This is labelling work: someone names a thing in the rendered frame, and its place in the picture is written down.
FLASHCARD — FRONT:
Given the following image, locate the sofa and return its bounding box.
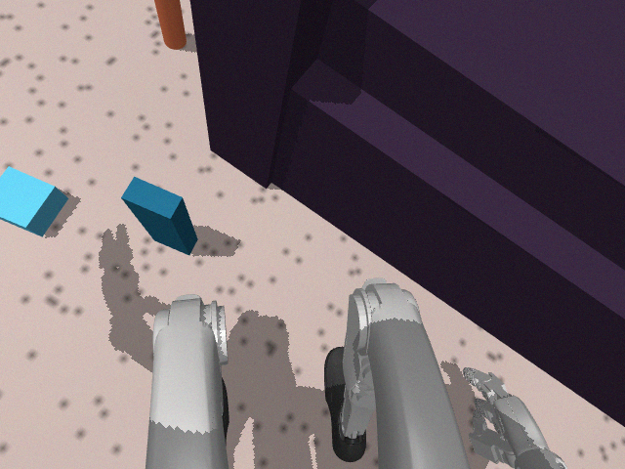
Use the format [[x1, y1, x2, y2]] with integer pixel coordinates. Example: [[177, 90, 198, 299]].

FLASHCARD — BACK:
[[190, 0, 625, 427]]

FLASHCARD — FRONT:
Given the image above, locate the right robot foot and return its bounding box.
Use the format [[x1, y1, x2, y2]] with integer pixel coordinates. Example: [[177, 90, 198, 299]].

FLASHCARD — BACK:
[[324, 347, 366, 462]]

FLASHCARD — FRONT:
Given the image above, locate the right robot arm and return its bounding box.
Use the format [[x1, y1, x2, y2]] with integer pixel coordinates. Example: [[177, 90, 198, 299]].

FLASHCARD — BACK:
[[515, 449, 568, 469]]

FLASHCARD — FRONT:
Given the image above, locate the right robot hand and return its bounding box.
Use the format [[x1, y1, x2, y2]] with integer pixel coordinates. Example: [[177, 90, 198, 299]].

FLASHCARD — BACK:
[[463, 367, 549, 468]]

